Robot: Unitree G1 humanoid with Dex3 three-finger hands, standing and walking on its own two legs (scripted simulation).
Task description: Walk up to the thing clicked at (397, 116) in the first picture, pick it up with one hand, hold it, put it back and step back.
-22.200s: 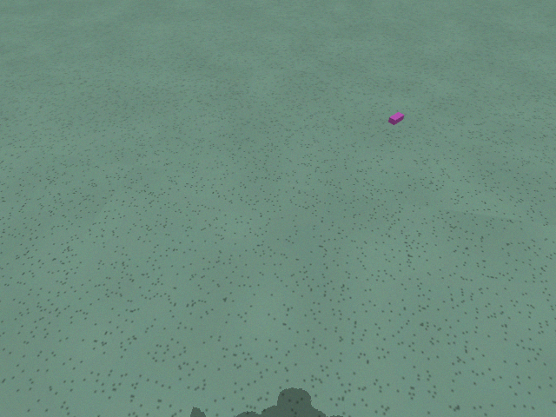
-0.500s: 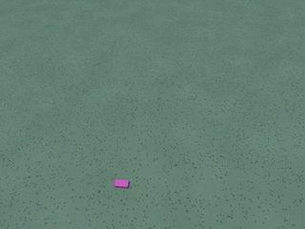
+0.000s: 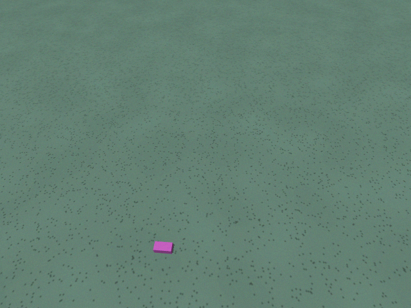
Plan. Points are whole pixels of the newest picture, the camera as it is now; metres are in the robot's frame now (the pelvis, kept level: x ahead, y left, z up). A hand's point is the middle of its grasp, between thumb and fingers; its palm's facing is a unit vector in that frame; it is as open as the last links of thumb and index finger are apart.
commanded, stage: stand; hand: left
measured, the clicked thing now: (163, 247) +0.51 +0.27 -0.77
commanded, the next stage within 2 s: walk up in 0.72 s
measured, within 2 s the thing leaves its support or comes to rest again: neither
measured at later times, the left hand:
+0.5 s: hand out of the picture +0.07 +0.25 -0.15, palm faces -0.01 -0.93 -0.36, open 7.4 cm
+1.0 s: hand out of the picture +0.04 +0.32 -0.15, palm faces +0.04 -0.91 -0.41, open 7.4 cm
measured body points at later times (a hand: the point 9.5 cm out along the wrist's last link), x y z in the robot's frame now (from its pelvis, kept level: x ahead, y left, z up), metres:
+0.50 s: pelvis +0.00 +0.00 +0.00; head +0.00 -0.01 +0.45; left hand +0.07 +0.30 -0.13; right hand +0.07 -0.30 -0.14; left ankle -0.03 +0.13 -0.75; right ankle -0.01 -0.08 -0.75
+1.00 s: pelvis +0.03 +0.03 -0.01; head +0.05 +0.03 +0.44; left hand +0.04 +0.37 -0.12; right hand +0.10 -0.29 -0.13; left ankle +0.10 +0.21 -0.72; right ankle -0.01 -0.08 -0.75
